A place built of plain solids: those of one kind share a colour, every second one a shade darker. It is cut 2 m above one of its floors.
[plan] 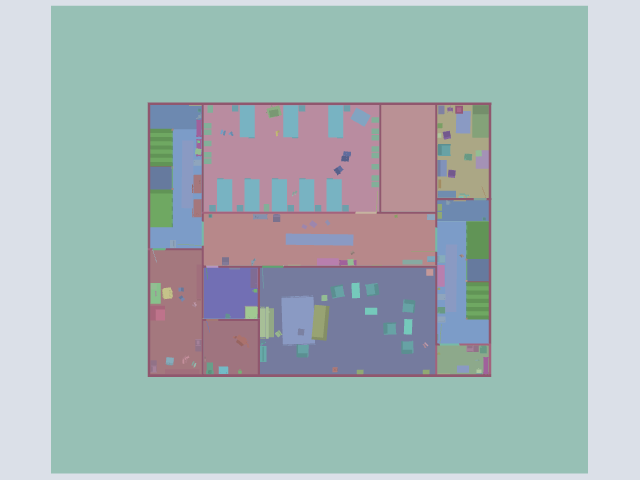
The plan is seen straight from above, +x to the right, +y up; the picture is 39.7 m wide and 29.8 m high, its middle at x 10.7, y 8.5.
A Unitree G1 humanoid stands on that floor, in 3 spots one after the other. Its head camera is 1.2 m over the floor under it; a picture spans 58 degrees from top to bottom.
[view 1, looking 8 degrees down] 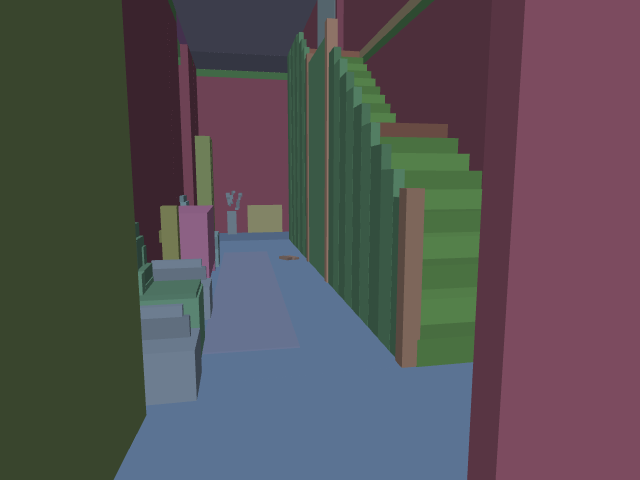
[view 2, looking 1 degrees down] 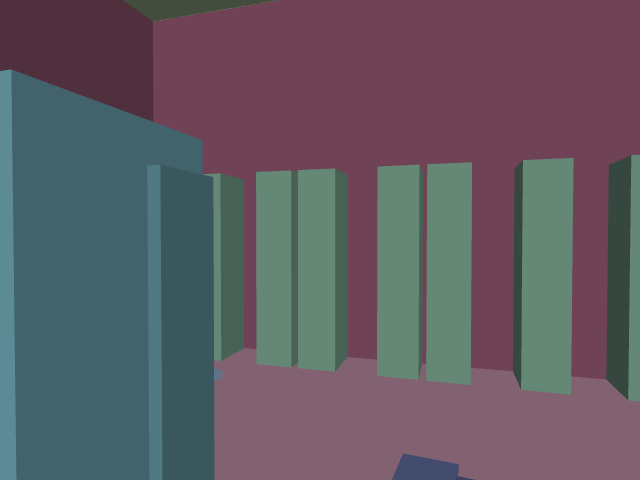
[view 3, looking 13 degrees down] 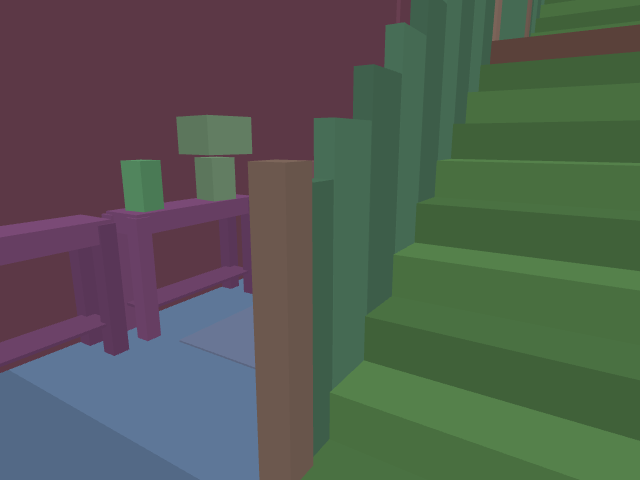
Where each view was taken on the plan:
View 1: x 18.73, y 1.07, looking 79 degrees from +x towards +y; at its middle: stair_pan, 5.48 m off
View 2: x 10.32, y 13.72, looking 17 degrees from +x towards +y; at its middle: locker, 3.74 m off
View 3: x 0.83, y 16.28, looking -58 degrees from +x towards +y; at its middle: stair_pan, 1.30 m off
